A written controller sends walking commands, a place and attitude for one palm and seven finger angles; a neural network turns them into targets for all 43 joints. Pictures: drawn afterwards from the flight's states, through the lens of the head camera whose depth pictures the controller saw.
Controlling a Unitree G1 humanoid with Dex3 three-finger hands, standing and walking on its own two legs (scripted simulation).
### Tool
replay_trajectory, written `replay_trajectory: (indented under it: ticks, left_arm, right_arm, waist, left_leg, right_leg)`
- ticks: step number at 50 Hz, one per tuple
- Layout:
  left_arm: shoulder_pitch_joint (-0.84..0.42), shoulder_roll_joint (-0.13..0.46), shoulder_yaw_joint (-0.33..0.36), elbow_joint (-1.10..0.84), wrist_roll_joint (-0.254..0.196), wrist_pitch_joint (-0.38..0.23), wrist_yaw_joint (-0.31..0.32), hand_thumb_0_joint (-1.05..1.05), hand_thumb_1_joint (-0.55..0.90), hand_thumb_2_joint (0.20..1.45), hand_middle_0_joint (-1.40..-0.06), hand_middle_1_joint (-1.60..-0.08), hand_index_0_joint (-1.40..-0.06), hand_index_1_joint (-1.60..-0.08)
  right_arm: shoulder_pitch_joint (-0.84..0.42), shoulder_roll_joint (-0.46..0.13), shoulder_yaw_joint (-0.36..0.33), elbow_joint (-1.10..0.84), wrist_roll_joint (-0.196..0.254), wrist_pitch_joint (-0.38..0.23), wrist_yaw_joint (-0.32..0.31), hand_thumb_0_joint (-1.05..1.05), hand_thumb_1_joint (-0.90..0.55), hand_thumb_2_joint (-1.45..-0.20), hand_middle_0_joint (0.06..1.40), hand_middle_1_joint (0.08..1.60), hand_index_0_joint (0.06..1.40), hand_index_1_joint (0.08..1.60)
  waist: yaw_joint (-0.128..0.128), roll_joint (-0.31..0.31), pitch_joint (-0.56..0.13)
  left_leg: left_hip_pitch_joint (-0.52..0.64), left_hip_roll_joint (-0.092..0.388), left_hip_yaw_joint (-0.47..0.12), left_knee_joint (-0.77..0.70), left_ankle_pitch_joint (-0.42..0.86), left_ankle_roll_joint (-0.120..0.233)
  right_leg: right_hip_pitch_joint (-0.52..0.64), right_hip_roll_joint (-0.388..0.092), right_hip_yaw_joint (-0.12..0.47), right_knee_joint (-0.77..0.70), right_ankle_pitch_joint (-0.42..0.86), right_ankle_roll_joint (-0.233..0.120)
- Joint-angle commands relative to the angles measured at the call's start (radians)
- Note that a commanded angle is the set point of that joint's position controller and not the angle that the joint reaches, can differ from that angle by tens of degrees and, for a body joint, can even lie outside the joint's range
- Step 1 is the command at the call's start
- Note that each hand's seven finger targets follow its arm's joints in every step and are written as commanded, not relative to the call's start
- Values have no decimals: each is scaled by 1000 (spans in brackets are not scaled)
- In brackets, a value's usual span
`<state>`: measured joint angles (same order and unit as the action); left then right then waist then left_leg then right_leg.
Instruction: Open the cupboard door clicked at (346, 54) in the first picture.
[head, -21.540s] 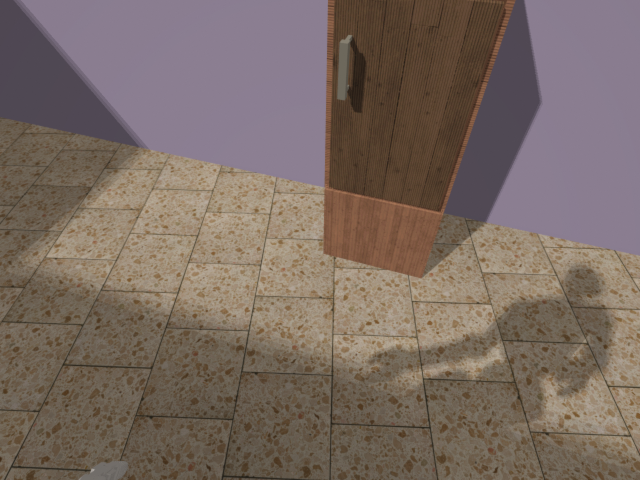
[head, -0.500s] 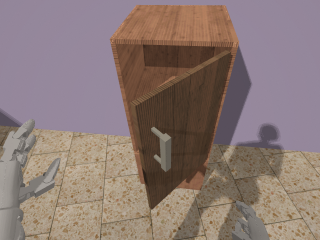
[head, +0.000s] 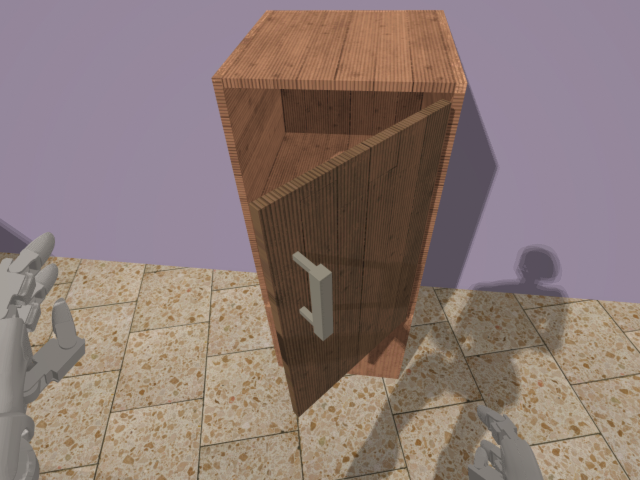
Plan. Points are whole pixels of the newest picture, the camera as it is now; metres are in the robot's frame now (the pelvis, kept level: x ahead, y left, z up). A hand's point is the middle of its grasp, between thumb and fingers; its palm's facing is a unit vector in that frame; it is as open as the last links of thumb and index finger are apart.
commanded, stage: step back with the hand held close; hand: left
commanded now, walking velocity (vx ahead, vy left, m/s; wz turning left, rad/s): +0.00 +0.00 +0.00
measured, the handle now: (312, 296) +0.35 +0.06 +0.03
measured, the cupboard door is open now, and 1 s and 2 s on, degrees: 50 50 50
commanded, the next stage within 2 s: stop stepping back and stand still in 1.22 s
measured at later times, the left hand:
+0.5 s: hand (47, 377) +0.16 +0.28 +0.15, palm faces +0.36 -0.78 -0.51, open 7.4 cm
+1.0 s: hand out of the picture +0.07 +0.30 +0.16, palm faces +0.47 -0.76 -0.45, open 7.5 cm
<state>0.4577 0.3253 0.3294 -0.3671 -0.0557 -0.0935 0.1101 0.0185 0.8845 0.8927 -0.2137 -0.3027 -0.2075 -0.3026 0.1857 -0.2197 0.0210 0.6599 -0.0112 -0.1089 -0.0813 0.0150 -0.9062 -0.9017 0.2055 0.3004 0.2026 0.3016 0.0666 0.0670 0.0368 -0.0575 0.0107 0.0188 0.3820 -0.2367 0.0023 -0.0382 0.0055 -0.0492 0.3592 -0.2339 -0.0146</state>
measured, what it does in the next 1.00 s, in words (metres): shifts its weight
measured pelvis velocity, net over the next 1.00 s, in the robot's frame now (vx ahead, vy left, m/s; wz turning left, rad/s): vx -0.13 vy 0.04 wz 0.05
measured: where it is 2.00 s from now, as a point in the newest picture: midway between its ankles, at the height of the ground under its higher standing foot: outside the picture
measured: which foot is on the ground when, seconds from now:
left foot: down 0.00-1.00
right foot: down 0.00-0.94, up 0.96-1.00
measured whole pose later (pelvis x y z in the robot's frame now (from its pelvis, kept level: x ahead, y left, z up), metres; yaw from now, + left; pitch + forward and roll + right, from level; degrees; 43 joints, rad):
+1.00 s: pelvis -0.13 +0.04 -0.02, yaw +3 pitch -2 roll -3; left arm 0.52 0.41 0.43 -0.56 -0.02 -0.23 0.16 0.02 0.88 0.89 -0.22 -0.30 -0.21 -0.30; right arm 0.20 -0.21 -0.01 0.61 -0.01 -0.08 -0.09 0.02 -0.91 -0.90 0.21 0.30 0.20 0.30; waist -0.01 0.01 0.07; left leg -0.44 -0.01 0.00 0.63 -0.14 0.06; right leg -0.43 0.04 0.01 0.77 -0.34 0.02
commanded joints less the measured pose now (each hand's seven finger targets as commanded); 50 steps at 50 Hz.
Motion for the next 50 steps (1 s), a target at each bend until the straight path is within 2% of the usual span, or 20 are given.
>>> replay_trajectory:
  ticks: [1, 3, 4, 6, 7, 9, 12, 19, 29, 33, 34, 35, 37, 40, 42, 45, 46, 47, 48, 50]
  left_arm:
    - [-89, 188, 117, -197, -1, -63, 17, 0, 900, 900, -200, -300, -200, -300]
    - [-162, 221, 129, -267, 0, -72, 20, 0, 900, 900, -200, -300, -200, -300]
    - [-191, 327, 239, -281, 3, -102, 25, 0, 900, 900, -200, -300, -200, -300]
    - [-23, 220, 159, -191, 8, -97, 9, 0, 900, 900, -200, -300, -200, -300]
    - [-6, 207, 143, -215, 7, -99, 6, 0, 900, 900, -200, -300, -200, -300]
    - [40, 219, 158, -243, 7, -107, 12, 0, 900, 900, -200, -300, -200, -300]
    - [71, 241, 178, -280, 3, -106, 20, 0, 900, 900, -200, -300, -200, -300]
    - [97, 269, 205, -320, 1, -107, 39, 0, 900, 900, -200, -300, -200, -300]
    - [88, 263, 217, -363, 25, -149, 57, 0, 900, 900, -200, -300, -200, -300]
    - [63, 260, 241, -353, 49, -170, 57, 0, 900, 900, -200, -300, -200, -300]
    - [66, 255, 242, -352, 52, -173, 56, 0, 900, 900, -200, -300, -200, -300]
    - [71, 253, 244, -352, 53, -179, 54, 0, 900, 900, -200, -300, -200, -300]
    - [69, 254, 240, -368, 45, -184, 52, 0, 900, 900, -200, -300, -200, -300]
    - [44, 254, 210, -372, 29, -180, 63, 0, 900, 900, -200, -300, -200, -300]
    - [28, 254, 200, -370, 27, -175, 77, 0, 900, 900, -200, -300, -200, -300]
    - [17, 276, 221, -393, 23, -175, 84, 0, 900, 900, -200, -300, -200, -300]
    - [14, 289, 238, -418, 24, -188, 84, 0, 900, 900, -200, -300, -200, -300]
    - [24, 283, 258, -424, 31, -197, 81, 0, 900, 900, -200, -300, -200, -300]
    - [2, 292, 270, -442, 46, -208, 77, 0, 900, 900, -200, -300, -200, -300]
    - [4, 285, 266, -408, 43, -205, 72, 0, 900, 900, -200, -300, -200, -300]
  right_arm:
    - [-143, -101, -40, -160, 3, -58, -12, 0, -900, -900, 200, 300, 200, 300]
    - [-154, -104, -39, -162, 4, -64, -13, 0, -900, -900, 200, 300, 200, 300]
    - [-134, -128, -39, -197, 15, -41, -12, 0, -900, -900, 200, 300, 200, 300]
    - [-126, -119, -48, -192, 9, -8, -7, 0, -900, -900, 200, 300, 200, 300]
    - [-127, -124, -52, -200, 10, 1, -5, 0, -900, -900, 200, 300, 200, 300]
    - [-120, -125, -55, -211, 9, 13, -10, 0, -900, -900, 200, 300, 200, 300]
    - [-113, -127, -66, -232, 16, 32, -13, 0, -900, -900, 200, 300, 200, 300]
    - [-112, -125, -76, -258, 25, 55, -22, 0, -900, -900, 200, 300, 200, 300]
    - [-97, -145, -73, -276, 21, 21, -20, 0, -900, -900, 200, 300, 200, 300]
    - [-97, -151, -77, -279, 15, -4, -19, 0, -900, -900, 200, 300, 200, 300]
    - [-86, -144, -78, -278, 18, -11, -17, 0, -900, -900, 200, 300, 200, 300]
    - [-81, -143, -79, -278, 17, -18, -13, 0, -900, -900, 200, 300, 200, 300]
    - [-61, -138, -81, -268, 17, -26, -9, 0, -900, -900, 200, 300, 200, 300]
    - [-43, -124, -83, -224, 13, -25, -3, 0, -900, -900, 200, 300, 200, 300]
    - [-50, -108, -76, -199, 9, -20, -1, 0, -900, -900, 200, 300, 200, 300]
    - [-74, -120, -73, -205, 16, -14, -15, 0, -900, -900, 200, 300, 200, 300]
    - [-83, -133, -70, -214, 14, -19, -20, 0, -900, -900, 200, 300, 200, 300]
    - [-99, -143, -70, -226, 8, -31, -23, 0, -900, -900, 200, 300, 200, 300]
    - [-114, -146, -79, -230, -2, -44, -26, 0, -900, -900, 200, 300, 200, 300]
    - [-88, -115, -92, -205, -6, -63, -8, 0, -900, -900, 200, 300, 200, 300]
  waist:
    - [6, -18, -68]
    - [6, 7, -99]
    - [-42, -36, 5]
    - [-45, -104, -41]
    - [-50, -60, -65]
    - [-49, -12, -131]
    - [-51, -47, -196]
    - [-53, -39, -204]
    - [-58, 41, -106]
    - [-52, 120, -88]
    - [-52, 101, -94]
    - [-55, 92, -95]
    - [-64, -24, -108]
    - [-77, -178, -102]
    - [-80, -195, -116]
    - [-79, -70, -75]
    - [-74, 53, -61]
    - [-68, 209, -72]
    - [-64, 312, -98]
    - [-64, 85, -120]
  left_leg:
    - [8, 0, -7, -41, 222, 21]
    - [24, -3, -8, -35, 225, 22]
    - [-67, 18, -36, 6, 175, 38]
    - [-65, 17, -36, 45, 195, 35]
    - [-63, 20, -30, 51, 208, 33]
    - [-63, 30, -31, 50, 298, 29]
    - [-56, 44, -29, 62, 391, 26]
    - [-124, 60, -48, 57, 367, 23]
    - [-441, 110, -146, -87, -180, 64]
    - [-670, 166, -209, -168, -404, 108]
    - [-682, 166, -207, -150, -410, 112]
    - [-680, 157, -205, -127, -404, 112]
    - [-590, 96, -149, -9, -341, 84]
    - [-279, -14, -43, 319, -176, 11]
    - [-178, -16, -31, 400, -115, 3]
    - [-211, 36, -104, 166, -158, 22]
    - [-311, 99, -188, 24, -265, 43]
    - [-512, 221, -343, -192, -452, 92]
    - [-663, 324, -499, -342, -584, 147]
    - [-498, 326, -441, -246, -348, 176]
  right_leg:
    - [-31, -8, 23, -67, 192, 3]
    - [-22, -10, 28, -70, 200, 3]
    - [-148, -56, 92, -117, 227, 9]
    - [-148, -82, 80, -99, 270, 6]
    - [-152, -88, 78, -86, 281, 7]
    - [-115, -87, 60, -39, 344, 8]
    - [-96, -81, 53, 5, 425, 16]
    - [-103, -77, 60, 49, 381, 17]
    - [-66, -34, 68, 124, 20, 21]
    - [76, 11, 62, 283, 33, 33]
    - [84, 14, 66, 300, 46, 33]
    - [73, 15, 81, 292, 57, 30]
    - [-32, -34, 151, 180, 23, 10]
    - [-410, -198, 300, -74, -197, -78]
    - [-500, -245, 266, -83, -158, -97]
    - [-493, -138, 158, 24, -155, -36]
    - [-432, -71, 122, 119, -214, -6]
    - [-243, 27, 61, 353, -187, 29]
    - [-97, 93, 58, 634, -170, 42]
    - [-240, 77, 126, 781, -235, 25]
